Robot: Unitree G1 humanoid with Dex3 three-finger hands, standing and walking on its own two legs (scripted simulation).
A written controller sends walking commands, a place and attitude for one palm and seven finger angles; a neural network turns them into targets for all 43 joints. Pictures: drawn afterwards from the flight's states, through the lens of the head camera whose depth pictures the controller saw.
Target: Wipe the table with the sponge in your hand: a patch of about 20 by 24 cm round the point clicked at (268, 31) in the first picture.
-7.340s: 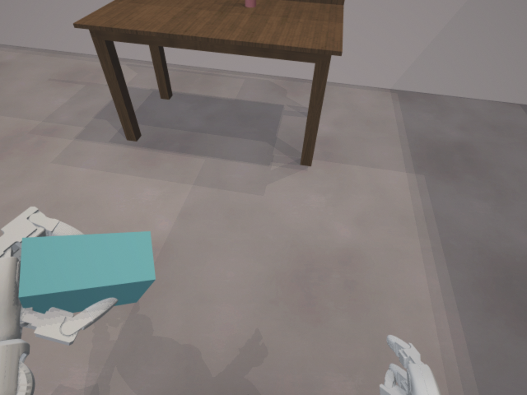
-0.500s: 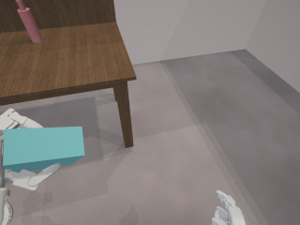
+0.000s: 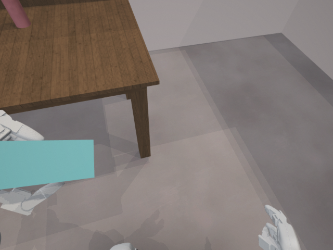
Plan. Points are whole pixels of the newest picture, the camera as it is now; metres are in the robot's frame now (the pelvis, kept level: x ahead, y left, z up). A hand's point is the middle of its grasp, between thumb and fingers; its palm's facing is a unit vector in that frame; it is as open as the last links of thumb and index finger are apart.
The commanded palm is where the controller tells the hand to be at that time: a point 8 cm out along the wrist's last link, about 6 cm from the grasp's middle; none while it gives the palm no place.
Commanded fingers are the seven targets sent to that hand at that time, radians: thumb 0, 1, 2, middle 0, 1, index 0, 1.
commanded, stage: take the last steps up to it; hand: left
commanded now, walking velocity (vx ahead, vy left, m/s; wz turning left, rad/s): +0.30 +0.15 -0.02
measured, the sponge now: (57, 161) +0.23 +0.19 +0.16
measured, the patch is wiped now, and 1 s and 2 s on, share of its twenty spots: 0.00 0.00 0.00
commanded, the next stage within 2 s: come to a stop and stand still in 0.76 s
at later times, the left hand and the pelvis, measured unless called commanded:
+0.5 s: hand (33, 105) +0.34 +0.27 +0.17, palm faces +0.37 -0.78 -0.51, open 10.1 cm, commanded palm +0.27 +0.31 +0.19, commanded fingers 0.00 0.10 1.30 -1.20 -1.60 -1.20 -1.60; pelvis +0.12 +0.03 +0.02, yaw +1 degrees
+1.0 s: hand (31, 65) +0.43 +0.31 +0.19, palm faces +0.34 -0.80 -0.49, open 10.1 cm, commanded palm +0.38 +0.36 +0.19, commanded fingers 0.00 0.10 1.30 -1.20 -1.60 -1.20 -1.60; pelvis +0.21 +0.09 +0.00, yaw -2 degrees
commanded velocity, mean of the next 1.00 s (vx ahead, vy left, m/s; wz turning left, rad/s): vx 0.16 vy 0.11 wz -0.02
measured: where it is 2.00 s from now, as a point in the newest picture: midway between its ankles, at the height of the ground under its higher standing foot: (141, 237)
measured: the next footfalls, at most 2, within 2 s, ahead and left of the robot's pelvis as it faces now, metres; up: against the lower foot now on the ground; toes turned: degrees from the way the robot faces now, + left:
right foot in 0.26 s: +0.14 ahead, -0.07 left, +0.00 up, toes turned -11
left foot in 0.64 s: +0.25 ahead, +0.21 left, +0.00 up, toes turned +9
